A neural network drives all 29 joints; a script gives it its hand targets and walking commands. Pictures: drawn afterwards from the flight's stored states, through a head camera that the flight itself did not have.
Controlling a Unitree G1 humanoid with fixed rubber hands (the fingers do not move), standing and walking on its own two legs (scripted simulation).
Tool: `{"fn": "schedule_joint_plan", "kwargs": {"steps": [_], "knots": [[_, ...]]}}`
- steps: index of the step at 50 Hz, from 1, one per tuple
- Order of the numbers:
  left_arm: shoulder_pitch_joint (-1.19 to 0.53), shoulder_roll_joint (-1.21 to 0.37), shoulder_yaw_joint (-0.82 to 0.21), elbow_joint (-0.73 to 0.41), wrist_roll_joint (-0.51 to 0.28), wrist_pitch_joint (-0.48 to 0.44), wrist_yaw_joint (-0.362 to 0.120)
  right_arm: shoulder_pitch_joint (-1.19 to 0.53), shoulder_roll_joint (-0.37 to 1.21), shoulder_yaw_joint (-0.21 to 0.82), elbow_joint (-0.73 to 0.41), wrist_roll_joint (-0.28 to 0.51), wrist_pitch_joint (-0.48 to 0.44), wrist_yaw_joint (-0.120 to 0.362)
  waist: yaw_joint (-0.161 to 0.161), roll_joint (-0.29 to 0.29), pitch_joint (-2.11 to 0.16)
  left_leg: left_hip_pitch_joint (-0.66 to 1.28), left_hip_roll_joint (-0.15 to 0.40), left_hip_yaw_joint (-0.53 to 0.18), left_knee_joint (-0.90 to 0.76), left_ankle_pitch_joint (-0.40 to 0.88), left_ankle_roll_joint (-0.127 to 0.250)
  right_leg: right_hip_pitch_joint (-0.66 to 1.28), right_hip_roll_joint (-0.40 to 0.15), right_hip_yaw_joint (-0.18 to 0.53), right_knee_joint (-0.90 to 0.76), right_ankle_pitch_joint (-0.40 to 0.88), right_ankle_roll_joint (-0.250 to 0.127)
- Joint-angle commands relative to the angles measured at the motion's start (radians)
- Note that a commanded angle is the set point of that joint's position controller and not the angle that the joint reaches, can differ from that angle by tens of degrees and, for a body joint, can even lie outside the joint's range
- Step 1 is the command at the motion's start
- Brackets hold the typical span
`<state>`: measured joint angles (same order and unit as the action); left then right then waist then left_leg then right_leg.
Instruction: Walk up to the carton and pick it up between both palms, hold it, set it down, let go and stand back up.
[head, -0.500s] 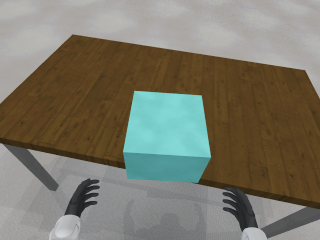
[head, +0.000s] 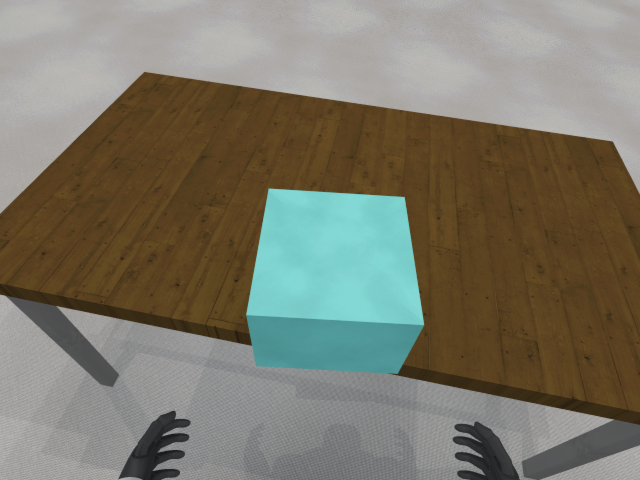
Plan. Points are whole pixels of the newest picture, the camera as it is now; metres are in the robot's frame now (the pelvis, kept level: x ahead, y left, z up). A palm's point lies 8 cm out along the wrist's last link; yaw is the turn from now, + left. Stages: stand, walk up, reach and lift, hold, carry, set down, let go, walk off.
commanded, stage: set down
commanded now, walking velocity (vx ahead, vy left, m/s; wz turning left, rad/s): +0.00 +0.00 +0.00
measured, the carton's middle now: (332, 279) +0.42 +0.00 -0.06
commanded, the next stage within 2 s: let go in 0.08 s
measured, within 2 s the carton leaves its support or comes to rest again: neither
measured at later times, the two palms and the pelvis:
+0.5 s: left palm out of the picture +0.12 +0.22 -0.09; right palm out of the picture +0.11 -0.22 -0.09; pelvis -0.02 +0.00 +0.00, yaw +0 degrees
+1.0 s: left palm out of the picture -0.03 +0.23 -0.14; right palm out of the picture -0.01 -0.23 -0.14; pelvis -0.02 +0.00 +0.00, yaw +4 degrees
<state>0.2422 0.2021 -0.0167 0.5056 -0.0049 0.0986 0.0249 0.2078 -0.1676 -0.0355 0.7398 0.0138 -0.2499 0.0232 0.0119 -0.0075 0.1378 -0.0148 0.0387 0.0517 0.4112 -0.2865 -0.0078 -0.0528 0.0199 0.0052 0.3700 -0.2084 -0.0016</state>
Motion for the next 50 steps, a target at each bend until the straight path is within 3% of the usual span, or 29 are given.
{"fn": "schedule_joint_plan", "kwargs": {"steps": [1,2,4,5,7,8,14,18,19,24,26,29,30,31,32,33,34,35,36,37,38,39,41,42,43,44,47,48,50], "knots": [[-0.098,0.114,0.054,-0.205,0.016,-0.034,0.011,-0.094,-0.161,-0.059,-0.150,0.000,-0.051,-0.003,0.001,0.042,-0.192,-0.012,-0.038,0.018,-0.037,0.392,-0.036,0.029,0.017,-0.011,-0.040,0.316,-0.018],[-0.089,0.105,0.032,-0.167,0.008,-0.023,0.003,-0.070,-0.162,-0.056,-0.114,-0.003,-0.042,-0.004,-0.022,0.046,-0.141,-0.019,-0.037,0.017,-0.041,0.377,-0.035,0.015,0.017,-0.017,-0.044,0.301,-0.022],[-0.113,0.127,0.061,-0.212,0.003,-0.016,0.008,-0.105,-0.157,-0.047,-0.174,0.002,-0.045,0.000,0.001,0.025,-0.179,-0.035,-0.039,0.016,-0.038,0.352,-0.028,0.015,0.020,-0.019,-0.036,0.294,-0.018],[-0.084,0.103,0.052,-0.142,0.013,-0.007,0.007,-0.094,-0.150,-0.045,-0.124,-0.008,-0.033,0.006,0.002,0.015,-0.142,-0.035,-0.033,0.013,-0.048,0.309,-0.026,-0.001,0.022,-0.015,-0.045,0.233,-0.018],[-0.104,0.107,0.044,-0.192,0.007,-0.012,0.017,-0.095,-0.155,-0.054,-0.148,-0.014,-0.040,0.010,0.003,0.041,-0.186,-0.031,-0.028,0.018,-0.050,0.316,-0.029,0.027,0.022,-0.018,-0.041,0.219,-0.023],[-0.037,0.101,0.048,-0.147,0.038,0.000,0.012,-0.025,-0.157,-0.060,-0.084,-0.024,-0.031,0.006,-0.004,0.037,-0.152,-0.018,-0.029,0.025,-0.050,0.329,-0.029,0.024,0.028,-0.028,-0.041,0.219,-0.026],[-0.114,0.109,0.044,-0.156,-0.002,0.003,0.024,-0.098,-0.131,-0.070,-0.133,-0.036,-0.016,0.006,-0.002,0.026,-0.141,-0.079,-0.024,0.029,-0.076,0.204,-0.015,0.004,0.018,-0.023,-0.044,0.114,-0.027],[-0.134,0.100,0.042,-0.157,0.004,0.002,0.025,-0.096,-0.134,-0.074,-0.139,-0.044,-0.011,0.008,0.003,0.032,-0.162,-0.079,-0.022,0.023,-0.067,0.224,-0.012,0.011,0.010,-0.011,-0.039,0.125,-0.027],[-0.109,0.103,0.047,-0.115,0.013,0.005,0.025,-0.085,-0.134,-0.078,-0.088,-0.060,-0.009,0.005,-0.007,0.027,-0.153,-0.072,-0.028,0.022,-0.072,0.210,-0.015,0.005,0.016,-0.023,-0.040,0.122,-0.026],[-0.177,0.106,0.046,-0.152,0.003,-0.005,0.030,-0.148,-0.125,-0.087,-0.148,-0.071,-0.018,0.006,0.011,0.021,-0.142,-0.129,-0.017,0.023,-0.080,0.140,0.005,0.003,0.013,-0.016,-0.029,0.058,-0.030],[-0.144,0.113,0.039,-0.147,-0.006,-0.003,0.029,-0.105,-0.128,-0.080,-0.135,-0.061,-0.013,0.005,-0.003,0.005,-0.154,-0.116,-0.020,0.022,-0.072,0.175,-0.001,0.019,0.010,-0.019,-0.018,0.112,-0.031],[-0.152,0.101,0.041,-0.172,0.000,0.002,0.033,-0.109,-0.130,-0.082,-0.152,-0.051,-0.009,0.007,0.006,0.032,-0.163,-0.112,-0.019,0.023,-0.072,0.174,-0.007,0.002,0.013,-0.015,-0.016,0.096,-0.030],[-0.131,0.091,0.043,-0.129,0.005,0.015,0.029,-0.102,-0.116,-0.078,-0.125,-0.061,0.000,0.005,0.001,0.026,-0.138,-0.089,-0.027,0.030,-0.068,0.183,-0.006,-0.003,0.008,-0.008,-0.031,0.104,-0.028],[-0.010,0.141,0.083,-0.004,0.068,-0.054,0.003,0.012,-0.165,-0.050,-0.024,-0.022,0.134,-0.002,0.020,0.030,-0.245,-0.185,0.059,-0.085,0.009,0.454,0.026,0.011,-0.093,0.011,0.062,0.303,-0.007],[0.063,0.170,0.104,0.031,0.061,-0.078,-0.012,0.017,-0.174,-0.051,-0.023,-0.026,0.192,-0.012,0.037,0.030,-0.293,-0.155,0.071,-0.088,0.033,0.418,0.042,0.032,-0.100,0.017,0.063,0.287,0.000],[0.014,0.130,0.091,0.031,0.044,-0.105,-0.025,0.051,-0.136,-0.039,-0.018,-0.018,0.217,-0.011,0.001,0.060,-0.285,-0.158,0.065,-0.080,0.058,0.425,0.026,0.001,-0.111,0.044,0.081,0.369,-0.016],[0.035,0.107,0.085,0.057,0.040,-0.116,-0.034,0.059,-0.128,-0.040,-0.009,-0.024,0.230,-0.012,0.004,0.022,-0.302,-0.172,0.060,-0.077,0.059,0.377,0.023,0.002,-0.103,0.030,0.093,0.371,-0.014],[-0.008,0.089,0.083,0.069,0.040,-0.117,-0.030,0.049,-0.149,-0.044,-0.006,-0.036,0.233,-0.008,-0.006,-0.007,-0.249,-0.254,0.048,-0.088,0.038,0.287,0.022,0.000,-0.103,0.022,0.081,0.315,-0.013],[0.034,0.090,0.075,0.088,0.034,-0.115,-0.028,0.045,-0.159,-0.044,0.010,-0.034,0.237,-0.007,0.002,0.038,-0.245,-0.233,0.044,-0.088,0.029,0.187,0.025,-0.043,-0.111,0.033,0.065,0.256,-0.013],[0.033,0.086,0.078,0.105,0.039,-0.118,-0.027,0.046,-0.166,-0.046,0.030,-0.041,0.237,-0.003,0.007,0.024,-0.227,-0.253,0.038,-0.090,0.021,0.126,0.017,-0.068,-0.111,0.035,0.047,0.195,-0.019],[0.031,0.099,0.078,0.118,0.038,-0.118,-0.021,0.071,-0.159,-0.046,0.041,-0.045,0.238,-0.006,-0.010,0.040,-0.150,-0.259,0.035,-0.106,0.025,0.126,0.019,-0.144,-0.114,0.063,0.032,0.173,-0.025],[0.001,0.121,0.088,0.123,0.043,-0.125,-0.017,0.056,-0.120,-0.039,0.044,-0.041,0.238,-0.006,-0.010,0.005,-0.135,-0.276,0.038,-0.110,0.007,0.085,0.019,-0.179,-0.110,0.049,0.008,0.073,-0.024],[0.010,0.090,0.084,0.158,0.035,-0.127,-0.021,0.093,-0.159,-0.052,0.094,-0.044,0.230,-0.002,-0.020,0.002,-0.142,-0.299,0.043,-0.131,-0.005,0.106,0.032,-0.136,-0.110,0.045,0.000,0.101,-0.023],[0.057,0.074,0.084,0.183,0.033,-0.132,-0.017,0.103,-0.159,-0.044,0.113,-0.043,0.228,-0.004,0.003,0.033,-0.151,-0.287,0.045,-0.143,-0.020,0.121,0.042,-0.137,-0.110,0.042,0.009,0.091,-0.026],[0.074,0.116,0.088,0.219,0.036,-0.138,-0.014,0.115,-0.159,-0.045,0.121,-0.045,0.220,-0.004,-0.015,-0.003,-0.170,-0.270,0.048,-0.139,-0.032,0.153,0.040,-0.121,-0.120,0.043,0.012,0.112,-0.026],[0.072,0.078,0.083,0.234,0.031,-0.142,-0.012,0.111,-0.146,-0.045,0.145,-0.041,0.221,-0.010,-0.004,0.019,-0.120,-0.304,0.039,-0.144,-0.036,0.086,0.036,-0.148,-0.119,0.051,-0.027,0.039,-0.031],[0.154,0.088,0.090,0.321,0.028,-0.139,0.000,0.156,-0.129,-0.041,0.200,-0.041,0.232,-0.027,-0.001,-0.043,-0.070,-0.285,0.036,-0.152,-0.042,0.067,0.037,-0.181,-0.122,0.064,-0.072,-0.031,-0.037],[0.128,0.065,0.087,0.343,0.029,-0.141,0.002,0.176,-0.085,-0.029,0.221,-0.043,0.229,-0.029,-0.015,-0.014,-0.044,-0.281,0.036,-0.153,-0.045,0.076,0.034,-0.197,-0.128,0.074,-0.077,-0.055,-0.051],[0.182,0.041,0.081,0.382,0.030,-0.140,0.001,0.199,-0.136,-0.039,0.262,-0.046,0.231,-0.033,-0.007,0.057,-0.019,-0.317,0.036,-0.163,-0.092,0.044,0.042,-0.160,-0.111,0.052,-0.065,-0.024,-0.036]]}}
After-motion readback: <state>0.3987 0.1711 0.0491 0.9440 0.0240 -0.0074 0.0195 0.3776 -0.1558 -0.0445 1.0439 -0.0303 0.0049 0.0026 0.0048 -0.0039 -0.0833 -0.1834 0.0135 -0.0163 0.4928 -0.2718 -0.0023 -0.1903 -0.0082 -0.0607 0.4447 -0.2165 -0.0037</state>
